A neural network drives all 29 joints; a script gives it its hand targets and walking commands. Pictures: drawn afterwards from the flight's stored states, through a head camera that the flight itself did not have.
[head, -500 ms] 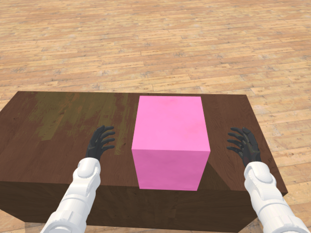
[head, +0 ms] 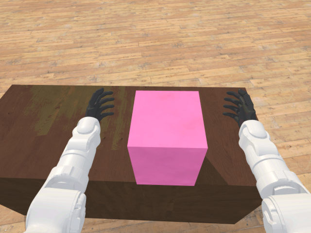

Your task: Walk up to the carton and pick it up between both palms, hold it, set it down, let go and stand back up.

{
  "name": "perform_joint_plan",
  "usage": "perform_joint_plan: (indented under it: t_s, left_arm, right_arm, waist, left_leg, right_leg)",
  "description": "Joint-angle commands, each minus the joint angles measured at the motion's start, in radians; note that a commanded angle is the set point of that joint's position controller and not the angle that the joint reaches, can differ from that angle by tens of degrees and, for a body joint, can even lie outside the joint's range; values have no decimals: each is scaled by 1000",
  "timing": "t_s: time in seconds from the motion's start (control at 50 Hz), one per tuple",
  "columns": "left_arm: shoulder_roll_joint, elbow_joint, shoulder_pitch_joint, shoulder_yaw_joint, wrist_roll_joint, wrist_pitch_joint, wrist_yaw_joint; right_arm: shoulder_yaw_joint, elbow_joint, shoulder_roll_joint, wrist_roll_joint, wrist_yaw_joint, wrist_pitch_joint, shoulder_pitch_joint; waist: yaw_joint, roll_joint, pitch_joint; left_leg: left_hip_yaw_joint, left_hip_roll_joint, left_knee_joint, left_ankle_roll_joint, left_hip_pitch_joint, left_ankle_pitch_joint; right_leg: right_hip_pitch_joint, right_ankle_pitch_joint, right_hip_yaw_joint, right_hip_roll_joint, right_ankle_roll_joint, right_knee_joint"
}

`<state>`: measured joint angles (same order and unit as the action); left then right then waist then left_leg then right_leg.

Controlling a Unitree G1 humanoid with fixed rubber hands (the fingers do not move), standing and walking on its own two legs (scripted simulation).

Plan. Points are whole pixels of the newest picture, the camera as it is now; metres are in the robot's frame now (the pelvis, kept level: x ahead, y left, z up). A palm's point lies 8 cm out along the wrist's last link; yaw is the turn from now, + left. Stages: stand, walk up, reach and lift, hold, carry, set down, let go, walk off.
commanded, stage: reach and lift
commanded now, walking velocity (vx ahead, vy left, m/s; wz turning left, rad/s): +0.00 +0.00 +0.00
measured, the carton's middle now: (166, 139) +0.44 -0.01 -0.06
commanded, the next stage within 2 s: none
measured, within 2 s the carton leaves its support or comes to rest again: neither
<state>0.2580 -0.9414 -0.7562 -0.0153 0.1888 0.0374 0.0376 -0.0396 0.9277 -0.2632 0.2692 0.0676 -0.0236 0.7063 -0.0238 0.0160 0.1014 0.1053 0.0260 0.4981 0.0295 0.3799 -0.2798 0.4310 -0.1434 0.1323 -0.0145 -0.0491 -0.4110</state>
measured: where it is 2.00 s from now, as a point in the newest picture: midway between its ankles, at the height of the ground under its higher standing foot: outside the picture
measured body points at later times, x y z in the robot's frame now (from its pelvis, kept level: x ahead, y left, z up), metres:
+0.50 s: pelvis +0.01 -0.01 +0.00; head +0.06 +0.00 +0.44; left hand +0.46 +0.18 +0.08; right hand +0.45 -0.21 +0.08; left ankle -0.02 +0.09 -0.74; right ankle +0.03 -0.09 -0.74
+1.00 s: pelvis -0.02 -0.01 -0.05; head +0.09 -0.02 +0.39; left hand +0.45 +0.16 +0.00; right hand +0.44 -0.21 -0.01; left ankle -0.02 +0.09 -0.74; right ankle +0.03 -0.09 -0.74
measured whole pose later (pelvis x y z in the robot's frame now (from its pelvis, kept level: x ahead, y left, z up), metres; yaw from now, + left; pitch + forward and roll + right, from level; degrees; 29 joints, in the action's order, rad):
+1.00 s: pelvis -0.02 -0.01 -0.05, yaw +2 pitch +27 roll +0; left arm 0.23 -1.54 -1.04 0.00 0.24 -0.46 0.02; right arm 0.02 1.32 -0.21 0.27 0.11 -0.38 0.92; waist -0.04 0.04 0.27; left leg 0.07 0.03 0.86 0.02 0.95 -0.38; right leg 1.01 -0.27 0.16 0.02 -0.07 -0.80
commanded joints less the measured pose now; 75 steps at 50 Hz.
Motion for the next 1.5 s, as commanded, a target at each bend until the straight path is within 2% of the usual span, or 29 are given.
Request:
perform_joint_plan:
  t_s: [0.0,0.16,0.28,0.44,0.54,0.6,0.66,0.74,0.8,0.82,0.84,0.86,0.88,0.92,1.0,1.02,1.04,1.08,1.12,1.14,1.18,1.22,1.26,1.3,1.32,1.38,1.4,1.46,1.48]
  left_arm:
    - [193,166,-585,-25,21,-30,8]
    - [226,82,-704,-18,33,-12,12]
    - [205,-76,-671,-20,0,-47,-9]
    - [150,-275,-569,-28,-59,-263,-33]
    - [162,-221,-728,22,4,-392,-4]
    - [158,-169,-791,53,53,-440,18]
    - [157,-192,-780,60,70,-467,23]
    - [172,-328,-732,48,58,-488,3]
    - [180,-440,-678,17,33,-505,-14]
    - [194,-469,-693,1,45,-516,-19]
    - [207,-471,-691,-12,46,-527,-19]
    - [211,-465,-710,-14,46,-542,-18]
    - [213,-435,-715,-8,51,-547,-13]
    - [195,-489,-696,8,61,-543,-16]
    - [183,-565,-734,48,73,-532,-29]
    - [170,-538,-753,62,78,-531,-27]
    - [172,-524,-788,81,97,-533,-25]
    - [157,-503,-807,112,136,-546,-29]
    - [154,-438,-833,110,134,-566,-27]
    - [166,-411,-837,89,120,-574,-24]
    - [160,-381,-847,91,105,-573,-21]
    - [145,-369,-843,84,100,-564,-22]
    - [117,-368,-863,74,68,-559,-20]
    - [108,-407,-838,55,34,-542,-19]
    - [88,-390,-817,43,13,-541,-15]
    - [63,-376,-834,15,-30,-529,6]
    - [42,-370,-826,8,-48,-527,14]
    - [30,-371,-821,-46,-111,-507,35]
    - [39,-374,-814,-58,-115,-498,41]
  right_arm:
    - [-39,-166,-185,-4,7,-16,549]
    - [-32,-95,-197,3,15,24,663]
    - [7,37,-161,10,25,13,650]
    - [44,206,-95,27,26,-177,537]
    - [-40,114,-125,-37,23,-281,615]
    - [-91,56,-124,-95,19,-309,641]
    - [-108,71,-102,-128,20,-323,640]
    - [-79,161,-79,-111,31,-348,645]
    - [-22,234,-59,-61,37,-379,639]
    - [16,230,-58,-42,38,-390,666]
    - [37,219,-55,-24,38,-401,672]
    - [45,207,-50,-16,41,-413,688]
    - [44,192,-70,-4,40,-424,695]
    - [78,217,-72,12,42,-424,702]
    - [77,344,-51,23,44,-400,708]
    - [56,361,-69,17,44,-402,711]
    - [57,367,-61,26,42,-399,726]
    - [61,349,-39,8,42,-394,744]
    - [17,312,-33,-21,48,-405,739]
    - [10,267,-35,-37,53,-413,747]
    - [-26,259,-32,-57,61,-415,754]
    - [-43,235,-7,-80,69,-409,766]
    - [-73,266,11,-100,74,-401,757]
    - [-99,282,21,-130,85,-401,770]
    - [-102,278,39,-135,87,-407,761]
    - [-148,280,38,-162,93,-423,782]
    - [-156,276,60,-176,98,-427,780]
    - [-183,280,65,-219,108,-426,781]
    - [-197,258,65,-228,112,-424,787]
  waist:
    - [-13,-7,651]
    - [-18,4,719]
    - [-22,-5,654]
    - [-37,21,595]
    - [-64,101,772]
    - [-87,120,944]
    - [-97,104,1061]
    - [-82,48,1058]
    - [-57,-12,984]
    - [-19,-17,970]
    - [2,-32,984]
    - [3,-44,1008]
    - [9,-17,1056]
    - [-2,-51,1027]
    - [-29,-35,860]
    - [-42,-4,849]
    - [-38,-9,869]
    - [-59,-29,891]
    - [-76,-3,985]
    - [-62,14,1051]
    - [-66,53,1107]
    - [-81,55,1119]
    - [-76,108,1111]
    - [-76,107,1084]
    - [-63,112,1089]
    - [-50,155,1069]
    - [-57,146,1083]
    - [-39,157,1040]
    - [-41,127,1034]
  left_leg:
    - [-99,-13,-48,-53,-61,415]
    - [-103,-16,-37,-63,-42,461]
    - [-108,-20,-47,-59,41,450]
    - [-126,-23,3,-71,128,463]
    - [-124,-17,84,-116,52,457]
    - [-128,-15,147,-127,22,468]
    - [-131,-21,204,-119,79,481]
    - [-117,-39,250,-98,250,450]
    - [-103,-57,259,-77,409,396]
    - [-87,-51,267,-61,466,398]
    - [-87,-50,274,-51,477,406]
    - [-84,-52,277,-48,500,408]
    - [-85,-51,297,-55,485,448]
    - [-80,-50,313,-54,482,427]
    - [-79,-50,312,-49,511,263]
    - [-89,-44,318,-60,496,264]
    - [-91,-45,318,-54,479,247]
    - [-81,-51,346,-51,510,224]
    - [-79,-52,361,-61,519,253]
    - [-76,-58,377,-63,541,285]
    - [-71,-62,376,-74,529,273]
    - [-68,-64,397,-70,543,274]
    - [-69,-64,394,-82,541,244]
    - [-69,-62,389,-79,528,241]
    - [-74,-60,396,-78,499,263]
    - [-83,-50,420,-95,452,300]
    - [-82,-52,427,-96,416,311]
    - [-83,-54,420,-104,382,344]
    - [-91,-50,421,-98,382,336]
  right_leg:
    - [-402,408,-123,-9,38,-38]
    - [-419,480,-123,-7,42,-52]
    - [-473,527,-132,6,49,-68]
    - [-352,484,-113,22,40,-114]
    - [-140,392,-66,10,36,-159]
    - [-54,387,-52,3,35,-205]
    - [-56,423,-62,5,36,-266]
    - [-144,472,-94,15,50,-337]
    - [-218,477,-129,27,74,-370]
    - [-212,472,-129,36,79,-384]
    - [-235,474,-129,35,85,-399]
    - [-243,478,-138,33,91,-405]
    - [-246,497,-133,30,85,-419]
    - [-210,458,-129,21,89,-417]
    - [-75,242,-132,28,74,-393]
    - [-25,207,-119,25,61,-401]
    - [2,159,-122,25,58,-387]
    - [9,157,-130,25,62,-397]
    - [-6,215,-124,24,58,-428]
    - [-54,256,-125,23,63,-442]
    - [-56,261,-133,27,62,-451]
    - [-50,262,-138,28,62,-457]
    - [-34,225,-137,28,55,-452]
    - [-26,215,-130,24,57,-440]
    - [-23,223,-126,17,49,-452]
    - [53,185,-100,7,39,-461]
    - [59,189,-96,-3,39,-455]
    - [63,194,-90,-8,41,-438]
    - [65,196,-86,-14,41,-448]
